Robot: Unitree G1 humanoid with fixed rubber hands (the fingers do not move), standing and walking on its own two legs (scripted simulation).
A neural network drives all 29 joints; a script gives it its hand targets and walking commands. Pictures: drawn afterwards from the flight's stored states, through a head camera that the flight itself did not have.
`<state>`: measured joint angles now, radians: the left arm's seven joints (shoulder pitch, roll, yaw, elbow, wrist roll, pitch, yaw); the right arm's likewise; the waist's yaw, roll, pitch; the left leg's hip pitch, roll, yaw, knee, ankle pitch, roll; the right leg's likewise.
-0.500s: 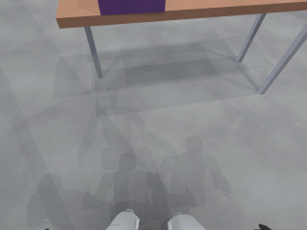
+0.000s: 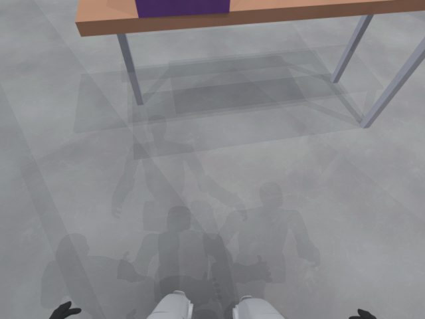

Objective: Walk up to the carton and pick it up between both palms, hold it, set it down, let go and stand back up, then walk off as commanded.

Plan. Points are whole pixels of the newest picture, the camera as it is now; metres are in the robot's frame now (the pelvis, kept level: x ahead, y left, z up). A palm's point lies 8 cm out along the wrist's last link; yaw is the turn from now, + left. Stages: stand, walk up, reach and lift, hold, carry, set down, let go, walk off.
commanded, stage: stand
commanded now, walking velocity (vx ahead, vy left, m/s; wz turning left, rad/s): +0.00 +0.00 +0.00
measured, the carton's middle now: out of the picture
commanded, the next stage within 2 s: none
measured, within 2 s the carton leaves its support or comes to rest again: neither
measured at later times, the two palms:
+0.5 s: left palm out of the picture +0.08 +0.30 -0.12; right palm out of the picture +0.09 -0.31 -0.10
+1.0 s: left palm out of the picture +0.06 +0.29 -0.11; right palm out of the picture +0.06 -0.31 -0.09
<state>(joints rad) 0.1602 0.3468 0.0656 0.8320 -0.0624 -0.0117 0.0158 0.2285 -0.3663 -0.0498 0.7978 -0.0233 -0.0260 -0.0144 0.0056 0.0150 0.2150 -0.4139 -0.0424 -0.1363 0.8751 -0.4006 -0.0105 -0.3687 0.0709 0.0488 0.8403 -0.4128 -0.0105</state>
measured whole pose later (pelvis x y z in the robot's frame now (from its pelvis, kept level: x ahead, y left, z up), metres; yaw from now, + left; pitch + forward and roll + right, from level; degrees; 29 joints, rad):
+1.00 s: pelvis -0.01 +0.00 +0.01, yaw +0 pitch -2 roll -1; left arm 0.13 0.35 0.03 1.07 -0.06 -0.03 0.02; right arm 0.18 -0.37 -0.05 0.97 -0.02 -0.04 -0.01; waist 0.01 0.00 0.10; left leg -0.41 -0.03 -0.14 0.76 -0.32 -0.01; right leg -0.37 0.07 0.05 0.73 -0.34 -0.02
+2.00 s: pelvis -0.02 -0.01 +0.02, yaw +0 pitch -1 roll -1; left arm 0.13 0.35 0.02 1.10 -0.06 -0.03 0.02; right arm 0.18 -0.37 -0.05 1.00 -0.02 -0.03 -0.01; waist 0.00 0.00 0.09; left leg -0.41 -0.03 -0.14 0.70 -0.28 -0.01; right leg -0.37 0.07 0.05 0.68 -0.29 -0.02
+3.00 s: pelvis -0.02 -0.01 +0.02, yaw +0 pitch -1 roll -1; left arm 0.13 0.35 0.02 1.10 -0.06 -0.03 0.02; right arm 0.18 -0.37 -0.05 1.00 -0.02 -0.03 -0.01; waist 0.00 0.00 0.07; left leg -0.40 -0.03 -0.14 0.69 -0.27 -0.01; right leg -0.37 0.07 0.05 0.68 -0.29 -0.02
